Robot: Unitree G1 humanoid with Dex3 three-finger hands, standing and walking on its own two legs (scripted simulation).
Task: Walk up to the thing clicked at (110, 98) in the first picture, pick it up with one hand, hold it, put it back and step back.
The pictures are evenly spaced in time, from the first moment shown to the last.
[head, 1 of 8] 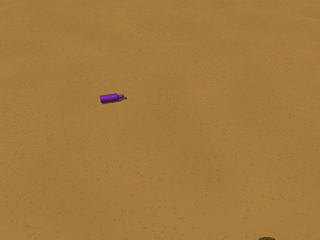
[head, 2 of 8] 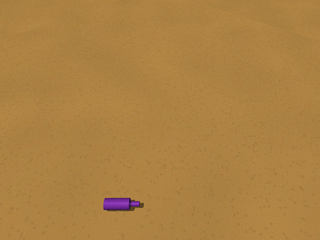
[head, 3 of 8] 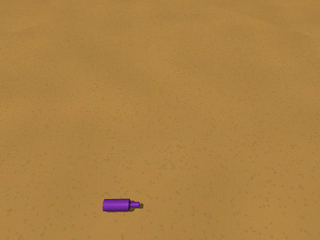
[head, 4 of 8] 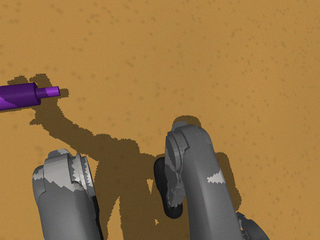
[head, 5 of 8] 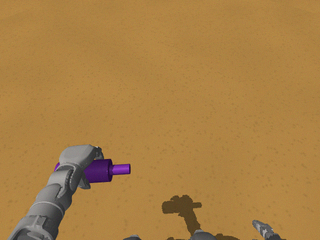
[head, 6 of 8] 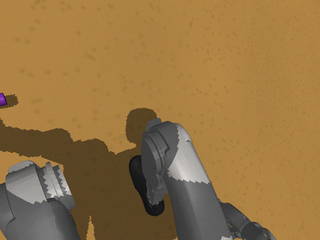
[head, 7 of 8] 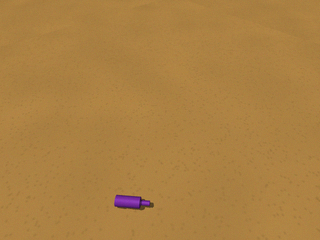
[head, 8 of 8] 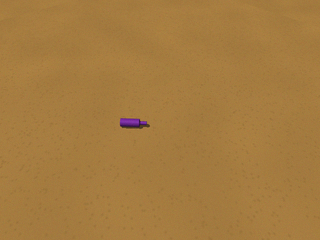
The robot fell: no
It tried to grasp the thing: yes
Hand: left
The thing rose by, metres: 0.68
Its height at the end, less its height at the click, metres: +0.00
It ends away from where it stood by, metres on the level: 0.01
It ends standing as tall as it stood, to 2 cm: yes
